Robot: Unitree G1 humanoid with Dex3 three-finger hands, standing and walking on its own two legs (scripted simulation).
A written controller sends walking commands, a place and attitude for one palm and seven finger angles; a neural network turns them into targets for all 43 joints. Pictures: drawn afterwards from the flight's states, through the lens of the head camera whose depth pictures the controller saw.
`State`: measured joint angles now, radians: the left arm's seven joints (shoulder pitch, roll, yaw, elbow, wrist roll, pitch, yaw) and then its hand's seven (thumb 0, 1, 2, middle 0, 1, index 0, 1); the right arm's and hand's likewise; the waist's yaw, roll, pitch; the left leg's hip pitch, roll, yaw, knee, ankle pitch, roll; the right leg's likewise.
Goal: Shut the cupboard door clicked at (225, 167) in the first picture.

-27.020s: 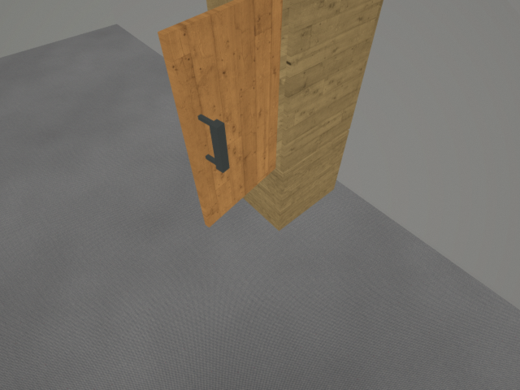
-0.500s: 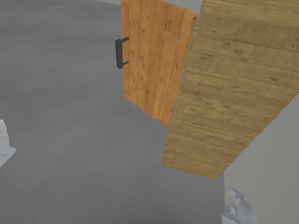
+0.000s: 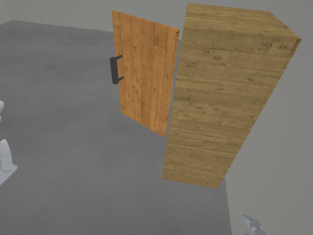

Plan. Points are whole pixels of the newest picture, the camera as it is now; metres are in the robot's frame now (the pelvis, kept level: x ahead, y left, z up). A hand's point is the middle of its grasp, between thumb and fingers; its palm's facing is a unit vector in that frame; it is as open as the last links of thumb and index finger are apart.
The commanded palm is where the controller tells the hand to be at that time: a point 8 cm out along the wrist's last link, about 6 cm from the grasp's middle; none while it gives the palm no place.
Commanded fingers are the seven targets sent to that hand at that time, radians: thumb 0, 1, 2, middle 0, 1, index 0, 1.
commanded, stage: stop stepping back and stand still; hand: left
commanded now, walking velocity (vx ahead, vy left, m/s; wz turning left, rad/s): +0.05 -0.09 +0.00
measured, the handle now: (117, 69) +0.90 +0.20 +0.00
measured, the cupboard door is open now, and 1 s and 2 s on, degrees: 63 63 63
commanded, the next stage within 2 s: let the arm hang, fingers relaxed in 0.48 s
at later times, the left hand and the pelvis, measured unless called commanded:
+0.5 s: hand (0, 186) +0.16 +0.27 +0.17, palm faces +0.47 -0.80 -0.37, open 7.4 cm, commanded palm +0.11 +0.30 +0.18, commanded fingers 0.00 0.90 0.90 -0.20 -0.30 -0.20 -0.30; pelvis -0.03 +0.01 +0.00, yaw -1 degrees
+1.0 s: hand out of the picture -0.01 +0.20 -0.17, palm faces +0.04 -0.98 -0.20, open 6.9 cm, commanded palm none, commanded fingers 0.00 0.90 0.90 -0.20 -0.30 -0.20 -0.30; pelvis -0.04 +0.01 +0.01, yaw +1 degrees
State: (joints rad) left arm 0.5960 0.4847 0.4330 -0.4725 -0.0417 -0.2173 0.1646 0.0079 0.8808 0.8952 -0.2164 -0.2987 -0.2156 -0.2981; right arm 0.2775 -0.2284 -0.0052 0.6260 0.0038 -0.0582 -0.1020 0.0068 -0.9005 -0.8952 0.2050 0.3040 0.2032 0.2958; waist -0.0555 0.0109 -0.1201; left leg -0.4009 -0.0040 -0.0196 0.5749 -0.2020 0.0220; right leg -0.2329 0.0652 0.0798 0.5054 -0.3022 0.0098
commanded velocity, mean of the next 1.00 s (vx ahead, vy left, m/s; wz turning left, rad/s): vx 0.05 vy -0.02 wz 0.00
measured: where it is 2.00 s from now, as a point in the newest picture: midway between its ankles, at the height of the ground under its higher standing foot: outside the picture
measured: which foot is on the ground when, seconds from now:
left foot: down 0.00-1.00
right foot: down 0.00-1.00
